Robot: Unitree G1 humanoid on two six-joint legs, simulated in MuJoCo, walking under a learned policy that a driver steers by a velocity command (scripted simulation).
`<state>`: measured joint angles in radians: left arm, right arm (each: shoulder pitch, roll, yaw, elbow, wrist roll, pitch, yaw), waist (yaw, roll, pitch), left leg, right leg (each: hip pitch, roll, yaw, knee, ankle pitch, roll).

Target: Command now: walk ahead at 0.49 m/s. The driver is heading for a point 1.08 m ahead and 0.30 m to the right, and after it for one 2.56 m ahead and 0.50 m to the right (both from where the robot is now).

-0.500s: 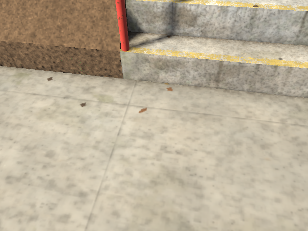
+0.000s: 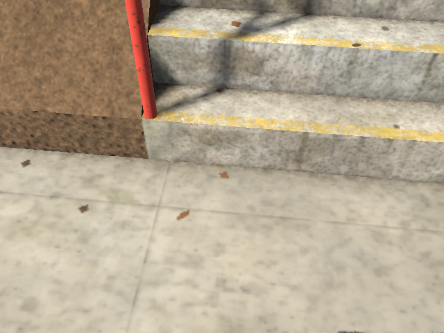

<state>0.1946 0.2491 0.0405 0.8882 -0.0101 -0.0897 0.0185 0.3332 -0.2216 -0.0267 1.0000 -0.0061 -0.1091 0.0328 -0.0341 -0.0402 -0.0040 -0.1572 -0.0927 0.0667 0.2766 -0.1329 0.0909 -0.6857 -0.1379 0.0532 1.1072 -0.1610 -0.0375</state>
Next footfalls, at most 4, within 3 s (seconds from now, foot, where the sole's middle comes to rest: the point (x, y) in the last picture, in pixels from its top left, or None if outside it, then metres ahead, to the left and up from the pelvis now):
0.30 right None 0.34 -0.16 -0.78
0.84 left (201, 296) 0.64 0.07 -0.78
1.40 right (267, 237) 0.85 -0.16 -0.78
1.90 left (243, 198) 1.03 -0.09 -0.78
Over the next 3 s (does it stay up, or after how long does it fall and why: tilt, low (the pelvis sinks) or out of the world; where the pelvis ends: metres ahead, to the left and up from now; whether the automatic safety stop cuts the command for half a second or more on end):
stays up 1.15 -0.11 0.09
